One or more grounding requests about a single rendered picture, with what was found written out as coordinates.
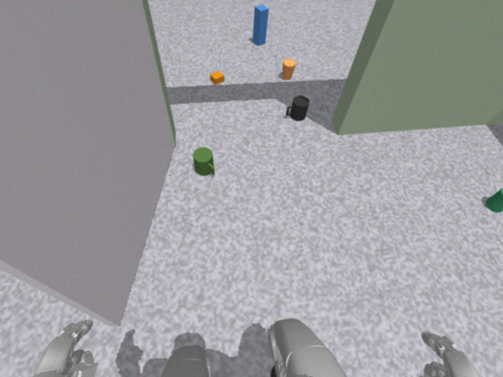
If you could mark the right robot hand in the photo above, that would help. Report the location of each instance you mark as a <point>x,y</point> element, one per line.
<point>456,363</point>

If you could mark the left robot hand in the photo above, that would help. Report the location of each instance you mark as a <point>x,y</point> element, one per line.
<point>60,357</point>

